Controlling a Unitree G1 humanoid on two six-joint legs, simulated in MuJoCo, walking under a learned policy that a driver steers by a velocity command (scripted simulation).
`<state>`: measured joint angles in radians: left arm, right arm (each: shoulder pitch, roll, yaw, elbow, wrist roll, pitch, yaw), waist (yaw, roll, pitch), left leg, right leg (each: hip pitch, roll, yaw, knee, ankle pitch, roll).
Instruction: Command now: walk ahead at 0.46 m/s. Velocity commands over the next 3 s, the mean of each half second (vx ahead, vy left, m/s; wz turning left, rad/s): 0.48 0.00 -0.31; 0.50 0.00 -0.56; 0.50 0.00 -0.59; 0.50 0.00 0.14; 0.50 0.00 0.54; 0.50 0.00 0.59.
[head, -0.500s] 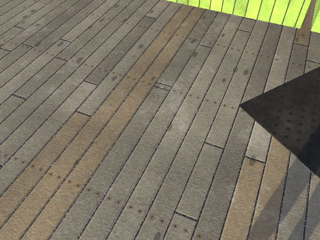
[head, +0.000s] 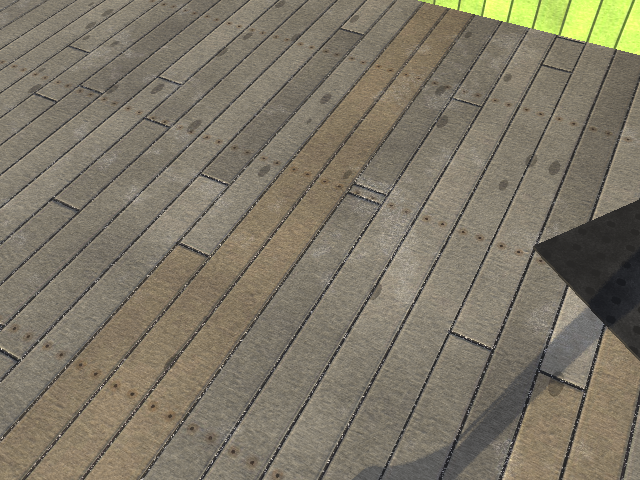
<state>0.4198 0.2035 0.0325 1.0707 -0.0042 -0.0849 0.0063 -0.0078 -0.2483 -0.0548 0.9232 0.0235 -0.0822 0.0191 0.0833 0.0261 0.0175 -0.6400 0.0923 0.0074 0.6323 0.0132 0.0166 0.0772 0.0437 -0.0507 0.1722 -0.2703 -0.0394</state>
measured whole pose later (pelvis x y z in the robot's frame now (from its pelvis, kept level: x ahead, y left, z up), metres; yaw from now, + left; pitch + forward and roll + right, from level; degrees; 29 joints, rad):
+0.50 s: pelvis +0.28 +0.05 +0.00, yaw -12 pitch +0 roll +3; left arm 0.14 0.26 0.09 0.90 -0.02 -0.04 0.00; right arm 0.29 -0.25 -0.07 1.03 -0.02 -0.10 -0.01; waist -0.05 -0.03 0.01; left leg -0.01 -0.04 0.23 0.22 -0.22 0.03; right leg -0.71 -0.13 0.06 0.86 0.01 -0.04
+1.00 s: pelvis +0.55 -0.09 +0.01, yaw -29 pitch +2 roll +1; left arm 0.32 0.25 0.08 0.82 -0.02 -0.06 0.00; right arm 0.02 -0.29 -0.07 0.81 -0.01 -0.10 -0.01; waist 0.05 0.03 0.04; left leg -0.66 0.11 -0.09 0.76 -0.07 -0.05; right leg -0.15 0.10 0.08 0.32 -0.19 -0.08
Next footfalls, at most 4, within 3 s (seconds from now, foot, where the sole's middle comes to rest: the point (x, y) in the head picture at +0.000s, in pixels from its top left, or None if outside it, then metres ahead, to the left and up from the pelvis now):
0.14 left None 0.28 0.14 -0.78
0.70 right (439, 468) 0.53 -0.15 -0.78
1.18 left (414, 318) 0.89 -0.11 -0.78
1.70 right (578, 324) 0.90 -0.50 -0.78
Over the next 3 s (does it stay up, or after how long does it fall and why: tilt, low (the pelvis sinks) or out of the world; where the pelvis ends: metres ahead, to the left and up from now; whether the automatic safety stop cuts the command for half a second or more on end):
stays up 1.46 -0.66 0.00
